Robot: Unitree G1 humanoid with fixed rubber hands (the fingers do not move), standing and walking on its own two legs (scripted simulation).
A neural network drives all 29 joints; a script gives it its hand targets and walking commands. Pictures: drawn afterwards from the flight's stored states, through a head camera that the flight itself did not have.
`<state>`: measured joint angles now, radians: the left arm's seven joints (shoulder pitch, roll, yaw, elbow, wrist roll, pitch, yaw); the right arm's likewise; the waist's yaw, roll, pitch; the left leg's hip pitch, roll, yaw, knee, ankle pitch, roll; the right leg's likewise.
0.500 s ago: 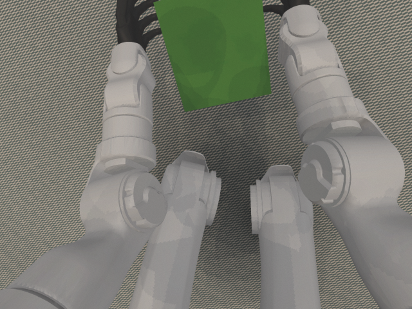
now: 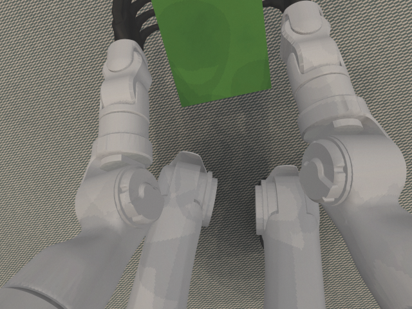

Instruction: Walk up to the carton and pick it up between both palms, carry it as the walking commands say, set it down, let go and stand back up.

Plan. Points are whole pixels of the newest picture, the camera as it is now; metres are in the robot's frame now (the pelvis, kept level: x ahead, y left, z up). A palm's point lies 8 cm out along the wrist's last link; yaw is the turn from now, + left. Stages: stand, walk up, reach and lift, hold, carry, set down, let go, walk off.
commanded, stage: set down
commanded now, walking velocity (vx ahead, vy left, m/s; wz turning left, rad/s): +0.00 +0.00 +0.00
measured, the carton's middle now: (216, 37) +0.53 +0.06 -0.26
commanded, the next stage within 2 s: none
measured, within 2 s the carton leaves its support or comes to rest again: rests again in 0.72 s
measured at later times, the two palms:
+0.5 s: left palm (134, 45) +0.49 +0.18 -0.16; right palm (295, 7) +0.55 -0.06 -0.16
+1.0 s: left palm (122, 63) +0.46 +0.21 -0.19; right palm (312, 25) +0.53 -0.10 -0.19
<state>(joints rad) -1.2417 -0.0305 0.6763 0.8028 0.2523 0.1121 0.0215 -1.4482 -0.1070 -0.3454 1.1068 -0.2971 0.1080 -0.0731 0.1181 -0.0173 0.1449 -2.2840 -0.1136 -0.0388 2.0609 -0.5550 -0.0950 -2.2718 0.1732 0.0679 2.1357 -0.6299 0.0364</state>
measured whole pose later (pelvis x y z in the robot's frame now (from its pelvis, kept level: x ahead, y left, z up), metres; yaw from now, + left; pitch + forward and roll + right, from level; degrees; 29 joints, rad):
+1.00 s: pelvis -0.02 +0.01 -0.02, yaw +0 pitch +39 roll +3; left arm -1.22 0.17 0.30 1.01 -0.15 -0.01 0.14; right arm -1.42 -0.33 0.02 1.13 0.10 0.05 -0.10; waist 0.12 0.00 0.28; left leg -2.27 -0.05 0.01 2.12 -0.52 -0.04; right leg -2.26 0.11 0.05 2.19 -0.60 0.03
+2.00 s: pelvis +0.02 +0.01 +0.20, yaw -1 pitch +46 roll +2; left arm -0.89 0.06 0.39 0.70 -0.03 0.12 0.10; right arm -1.12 -0.22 -0.16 0.91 -0.08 0.17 -0.07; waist 0.13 -0.04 -0.10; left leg -1.74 -0.05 -0.02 1.32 -0.37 -0.03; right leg -1.73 0.08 0.08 1.38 -0.44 0.01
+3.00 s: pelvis +0.11 +0.02 +0.37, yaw -1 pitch +13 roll +0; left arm 0.14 0.18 0.04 0.45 -0.02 0.00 -0.07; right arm 0.01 -0.15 -0.10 0.56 -0.04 0.00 -0.03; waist 0.07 0.02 -0.02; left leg -0.50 -0.05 -0.06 0.54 -0.25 0.01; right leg -0.46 0.03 0.08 0.54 -0.30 0.00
